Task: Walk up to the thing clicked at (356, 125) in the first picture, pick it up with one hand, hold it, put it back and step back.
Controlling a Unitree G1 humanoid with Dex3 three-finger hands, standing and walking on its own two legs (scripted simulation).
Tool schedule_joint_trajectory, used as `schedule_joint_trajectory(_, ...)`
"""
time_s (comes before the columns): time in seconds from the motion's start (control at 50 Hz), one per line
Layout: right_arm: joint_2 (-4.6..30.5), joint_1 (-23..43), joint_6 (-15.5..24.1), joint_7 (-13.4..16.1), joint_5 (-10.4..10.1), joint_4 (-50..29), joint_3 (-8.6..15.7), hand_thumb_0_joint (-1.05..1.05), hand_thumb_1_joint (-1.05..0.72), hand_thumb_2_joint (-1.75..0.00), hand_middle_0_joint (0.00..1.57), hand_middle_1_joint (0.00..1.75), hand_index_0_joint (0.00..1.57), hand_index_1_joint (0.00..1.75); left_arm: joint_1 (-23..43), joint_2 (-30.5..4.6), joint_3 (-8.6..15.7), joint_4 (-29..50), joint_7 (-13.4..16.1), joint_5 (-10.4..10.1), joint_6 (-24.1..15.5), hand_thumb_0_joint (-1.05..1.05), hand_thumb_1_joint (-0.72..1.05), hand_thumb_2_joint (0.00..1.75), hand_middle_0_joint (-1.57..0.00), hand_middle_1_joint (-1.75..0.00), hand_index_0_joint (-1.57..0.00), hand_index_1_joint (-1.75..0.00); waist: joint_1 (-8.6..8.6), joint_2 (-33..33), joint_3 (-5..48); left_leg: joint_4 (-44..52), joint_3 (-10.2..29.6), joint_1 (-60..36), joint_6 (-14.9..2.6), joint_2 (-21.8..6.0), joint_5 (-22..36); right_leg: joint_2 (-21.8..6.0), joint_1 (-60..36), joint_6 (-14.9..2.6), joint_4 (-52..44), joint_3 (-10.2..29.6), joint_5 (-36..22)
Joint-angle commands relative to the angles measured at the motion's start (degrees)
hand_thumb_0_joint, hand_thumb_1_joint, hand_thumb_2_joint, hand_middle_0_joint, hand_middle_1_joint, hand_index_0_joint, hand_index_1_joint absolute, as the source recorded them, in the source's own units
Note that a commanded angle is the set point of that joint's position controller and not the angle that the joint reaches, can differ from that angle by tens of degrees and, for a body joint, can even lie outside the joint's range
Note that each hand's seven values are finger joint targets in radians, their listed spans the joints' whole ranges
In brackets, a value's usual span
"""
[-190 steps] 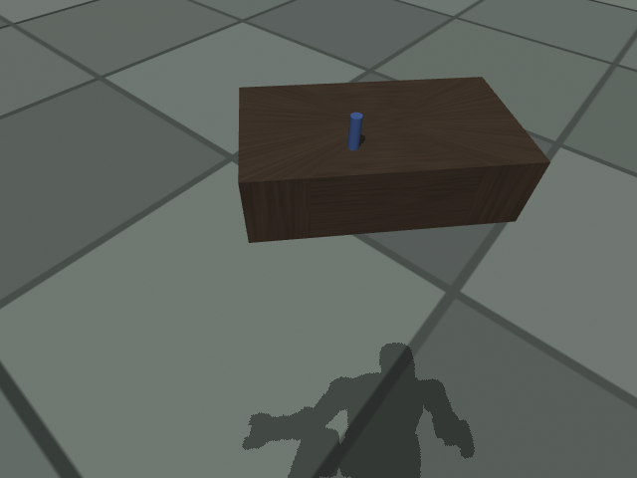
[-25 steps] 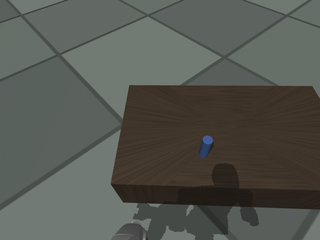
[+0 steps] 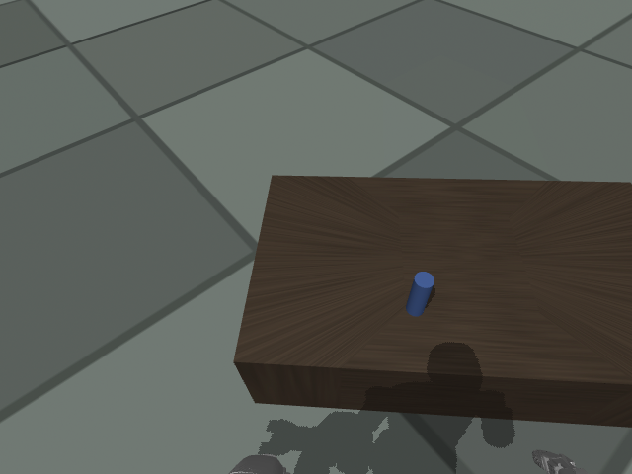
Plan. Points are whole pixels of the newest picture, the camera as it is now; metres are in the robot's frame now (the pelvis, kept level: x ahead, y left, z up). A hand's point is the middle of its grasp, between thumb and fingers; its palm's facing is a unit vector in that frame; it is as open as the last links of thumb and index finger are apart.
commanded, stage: walk up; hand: right
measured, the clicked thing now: (419, 294) +0.57 -0.20 -0.36
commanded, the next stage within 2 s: stand in 1.64 s
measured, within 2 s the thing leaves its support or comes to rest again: neither
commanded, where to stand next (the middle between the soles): +0.10 +0.01 m, yaw -1 degrees
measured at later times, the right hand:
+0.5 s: hand out of the picture +0.07 -0.25 -0.15, palm faces -0.02 +0.92 -0.39, open 7.4 cm
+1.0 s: hand out of the picture +0.14 -0.24 -0.14, palm faces -0.01 +0.94 -0.34, open 7.4 cm
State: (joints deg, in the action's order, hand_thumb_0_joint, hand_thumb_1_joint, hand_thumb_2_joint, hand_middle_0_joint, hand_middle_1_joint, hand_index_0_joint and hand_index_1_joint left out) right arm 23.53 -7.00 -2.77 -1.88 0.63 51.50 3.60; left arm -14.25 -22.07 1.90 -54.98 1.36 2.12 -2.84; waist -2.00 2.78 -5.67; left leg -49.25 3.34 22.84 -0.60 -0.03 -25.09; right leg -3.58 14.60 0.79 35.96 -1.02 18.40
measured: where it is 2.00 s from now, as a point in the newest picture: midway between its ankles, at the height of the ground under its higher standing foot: outside the picture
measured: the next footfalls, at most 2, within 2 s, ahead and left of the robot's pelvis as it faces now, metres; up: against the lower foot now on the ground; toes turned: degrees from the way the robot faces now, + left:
left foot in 0.08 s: +0.06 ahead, +0.15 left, +0.00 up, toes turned +0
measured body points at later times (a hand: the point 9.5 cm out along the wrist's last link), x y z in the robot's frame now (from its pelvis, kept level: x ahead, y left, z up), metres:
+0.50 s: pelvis +0.00 +0.03 +0.00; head +0.01 +0.02 +0.45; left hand +0.06 +0.33 -0.12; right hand +0.07 -0.30 -0.12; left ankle +0.02 +0.15 -0.73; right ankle +0.02 -0.11 -0.73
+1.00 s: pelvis +0.03 +0.01 +0.01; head +0.04 +0.01 +0.46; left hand +0.13 +0.32 -0.10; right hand +0.14 -0.29 -0.11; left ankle +0.02 +0.15 -0.73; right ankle +0.02 -0.11 -0.73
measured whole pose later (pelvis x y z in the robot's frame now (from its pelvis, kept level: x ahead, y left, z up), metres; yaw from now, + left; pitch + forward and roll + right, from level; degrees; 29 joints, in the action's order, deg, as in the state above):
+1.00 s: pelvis +0.03 +0.01 +0.01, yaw +0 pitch -3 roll +0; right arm 20.8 -4.3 1.2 -0.2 0.3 61.9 0.9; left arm -4.0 -20.7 0.5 -62.8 -0.7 0.0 -0.9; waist -0.5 1.0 -3.0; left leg -24.9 -0.1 7.7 0.9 -1.2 -14.6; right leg -1.0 7.7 0.4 25.1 -1.0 14.8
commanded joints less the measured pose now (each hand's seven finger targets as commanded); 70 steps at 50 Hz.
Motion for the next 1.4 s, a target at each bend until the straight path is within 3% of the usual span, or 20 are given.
schedule_joint_trajectory(0.0,7.6,0.6,2.8,0.2,-0.1,-1.7,1.6,0.00,-0.90,-0.90,0.20,0.30,0.20,0.30,4.3,-15.6,3.5,5.0,0.1,0.3,-1.1,0.00,0.90,0.90,-0.20,-0.30,-0.20,-0.30,1.24,-14.4,5.1,14.9,-4.7,-5.4,0.48,0.4,2.2,-7.4,-1.4,-9.01,-9.5,7.7,-9.7)
schedule_joint_trajectory(0.04,8.4,-3.6,3.9,0.9,0.3,0.5,2.0,0.00,-0.90,-0.90,0.20,0.30,0.20,0.30,4.7,-14.2,2.8,5.4,-0.6,-0.5,0.0,0.00,0.90,0.90,-0.20,-0.30,-0.20,-0.30,3.27,-12.7,7.8,25.6,-5.3,-15.6,0.23,1.2,9.8,-5.7,2.1,-6.56,-2.8,4.7,-9.3)
schedule_joint_trajectory(0.06,10.2,-5.3,4.6,1.5,0.8,1.4,2.7,0.00,-0.90,-0.90,0.20,0.30,0.20,0.30,3.6,-11.4,2.0,5.5,-0.7,-0.9,0.5,0.00,0.90,0.90,-0.20,-0.30,-0.20,-0.30,3.57,-7.9,9.5,27.5,1.8,-21.2,-1.11,-2.9,11.5,-3.8,6.9,-4.66,3.2,3.1,-7.2)
schedule_joint_trajectory(0.08,13.7,-6.2,5.2,1.9,1.5,1.1,3.2,0.00,-0.90,-0.90,0.20,0.30,0.20,0.30,2.3,-7.9,1.0,6.2,-0.8,-1.5,0.9,0.00,0.90,0.90,-0.20,-0.30,-0.20,-0.30,3.09,2.5,10.5,30.9,19.2,-24.5,-4.96,-14.3,12.7,1.4,14.5,-1.63,11.9,0.3,2.7)
schedule_joint_trajectory(0.1,18.1,-4.7,5.3,1.8,0.8,0.6,3.8,0.00,-0.90,-0.90,0.20,0.30,0.20,0.30,2.8,-10.9,2.0,5.0,-0.4,-1.5,1.5,0.00,0.90,0.90,-0.20,-0.30,-0.20,-0.30,3.46,3.7,9.0,32.0,26.2,-18.2,-12.15,-20.7,2.5,1.7,15.0,-1.60,13.0,1.3,16.2)
schedule_joint_trajectory(0.12,19.3,-2.9,5.1,1.7,0.4,0.9,4.3,0.00,-0.90,-0.90,0.20,0.30,0.20,0.30,3.4,-13.8,2.8,3.9,-0.2,-1.2,1.4,0.00,0.90,0.90,-0.20,-0.30,-0.20,-0.30,3.26,3.9,5.7,33.0,26.8,-10.4,-14.93,-21.7,-3.9,-0.5,11.2,-1.87,14.9,3.2,17.0)
schedule_joint_trajectory(0.18,13.9,1.9,5.2,1.7,0.8,-0.2,2.2,0.00,-0.90,-0.90,0.20,0.30,0.20,0.30,-0.3,-12.0,2.9,1.7,-1.3,-1.8,0.9,0.00,0.90,0.90,-0.20,-0.30,-0.20,-0.30,0.57,5.0,2.7,29.5,11.3,-7.5,-9.17,-12.7,2.1,-0.2,6.4,-2.64,5.1,2.0,7.1)
schedule_joint_trajectory(0.26,11.2,2.4,4.3,1.3,-0.1,0.2,0.9,0.00,-0.90,-0.90,0.20,0.30,0.20,0.30,-2.0,-11.5,3.3,-0.3,-1.0,-0.8,0.8,0.00,0.90,0.90,-0.20,-0.30,-0.20,-0.30,-0.95,4.7,3.8,23.9,6.2,1.0,-4.41,-8.4,0.3,2.6,-8.6,-3.49,-9.9,-0.1,-0.2)
schedule_joint_trajectory(0.28,9.2,1.7,4.1,1.4,-0.3,0.0,0.3,0.00,-0.90,-0.90,0.20,0.30,0.20,0.30,-1.8,-13.3,3.7,-0.1,-0.8,-0.1,0.6,0.00,0.90,0.90,-0.20,-0.30,-0.20,-0.30,-1.00,-0.5,3.5,19.7,4.0,4.0,-2.76,-6.0,-2.6,-1.6,-9.3,-4.59,-14.1,7.6,3.8)
schedule_joint_trajectory(0.3,7.6,1.9,3.9,1.5,-0.4,-0.1,0.1,0.00,-0.90,-0.90,0.20,0.30,0.20,0.30,-0.8,-16.6,4.1,0.5,-0.8,-0.1,0.3,0.00,0.90,0.90,-0.20,-0.30,-0.20,-0.30,-0.81,-7.8,1.6,12.1,-0.3,6.6,-0.99,-0.4,-6.3,-8.5,-5.0,-7.94,-20.8,20.6,18.6)
schedule_joint_trajectory(0.32,9.2,0.7,3.7,1.9,-0.1,1.2,0.7,0.00,-0.90,-0.90,0.20,0.30,0.20,0.30,2.1,-19.1,4.5,1.0,-1.1,0.1,0.5,0.00,0.90,0.90,-0.20,-0.30,-0.20,-0.30,-0.31,-11.7,-0.1,3.2,-3.4,2.2,-0.11,0.9,-6.8,-15.5,2.7,-12.21,-26.5,27.7,29.3)
schedule_joint_trajectory(0.34,10.8,-1.9,3.8,2.0,0.2,2.6,1.4,0.00,-0.90,-0.90,0.20,0.30,0.20,0.30,5.9,-18.4,4.5,2.5,-1.3,0.0,0.7,0.00,0.90,0.90,-0.20,-0.30,-0.20,-0.30,1.01,-10.8,-1.9,1.7,-1.8,-0.7,0.25,-0.8,-5.3,-16.5,5.7,-13.33,-26.3,27.2,27.9)
schedule_joint_trajectory(0.42,7.9,-5.6,5.5,1.9,-0.3,5.2,0.4,0.00,-0.90,-0.90,0.20,0.30,0.20,0.30,9.2,-13.1,2.7,2.3,-1.5,-0.9,0.9,0.00,0.90,0.90,-0.20,-0.30,-0.20,-0.30,3.78,-10.9,2.2,20.4,-2.4,-11.4,-0.71,-1.4,8.4,-7.2,4.4,-6.94,-16.3,10.2,2.0)
schedule_joint_trajectory(0.46,10.2,-6.2,6.1,2.3,0.6,5.2,0.8,0.00,-0.90,-0.90,0.20,0.30,0.20,0.30,9.2,-10.9,1.7,2.4,-1.8,-1.8,1.3,0.00,0.90,0.90,-0.20,-0.30,-0.20,-0.30,3.82,-5.1,3.9,28.9,6.9,-14.4,-2.80,-6.3,10.0,-2.7,5.8,-3.76,-7.6,5.7,-4.5)
schedule_joint_trajectory(0.5,13.4,-1.5,6.5,2.6,0.7,4.2,1.1,0.00,-0.90,-0.90,0.20,0.30,0.20,0.30,6.1,-9.2,1.4,0.8,-1.9,-2.5,2.0,0.00,0.90,0.90,-0.20,-0.30,-0.20,-0.30,0.89,0.3,3.2,35.5,19.0,-10.4,-7.36,-15.7,0.2,2.1,5.0,-1.64,-3.3,1.8,4.0)
schedule_joint_trajectory(0.54,13.9,1.8,6.1,2.2,0.5,4.2,0.9,0.00,-0.90,-0.90,0.20,0.30,0.20,0.30,5.3,-10.6,1.8,-1.0,-1.7,-1.9,1.5,0.00,0.90,0.90,-0.20,-0.30,-0.20,-0.30,0.16,1.9,2.5,32.6,13.9,-5.9,-7.67,-14.0,2.6,0.8,-2.2,-2.52,-6.1,2.3,4.6)
schedule_joint_trajectory(0.58,10.9,2.7,6.3,2.2,0.2,4.2,-0.1,0.00,-0.90,-0.90,0.20,0.30,0.20,0.30,5.9,-10.4,1.5,-1.7,-1.7,-2.0,0.7,0.00,0.90,0.90,-0.20,-0.30,-0.20,-0.30,0.10,3.6,6.0,28.3,5.0,-9.4,-3.40,-8.8,19.3,-0.9,-6.2,-3.04,-11.3,4.5,-9.3)
schedule_joint_trajectory(0.66,9.9,0.5,6.2,2.6,-0.5,5.8,-0.4,0.00,-0.90,-0.90,0.20,0.30,0.20,0.30,8.4,-11.7,1.2,-2.5,-1.3,-2.4,0.5,0.00,0.90,0.90,-0.20,-0.30,-0.20,-0.30,1.70,2.0,9.8,25.6,1.2,-13.6,-1.64,-6.2,27.8,-3.2,-9.0,-3.86,-10.5,5.5,-21.1)
schedule_joint_trajectory(0.86,9.4,3.2,5.3,2.7,-0.5,7.3,-0.3,0.00,-0.90,-0.90,0.20,0.30,0.20,0.30,11.5,-11.3,0.9,-4.6,-1.0,-2.0,0.8,0.00,0.90,0.90,-0.20,-0.30,-0.20,-0.30,2.07,-5.7,8.5,25.6,0.0,-15.5,-2.08,-6.3,26.4,-3.5,-8.8,-3.52,-13.8,5.2,-21.3)
schedule_joint_trajectory(1.38,9.2,4.3,5.2,2.4,0.1,8.6,-0.4,0.00,-0.90,-0.90,0.20,0.30,0.20,0.30,12.2,-10.3,1.4,-5.4,-1.2,-1.6,1.3,0.00,0.90,0.90,-0.20,-0.30,-0.20,-0.30,1.89,-1.7,6.3,31.2,0.0,-16.1,-1.66,-6.6,20.6,-2.1,-8.9,-2.74,-17.1,4.9,-14.7)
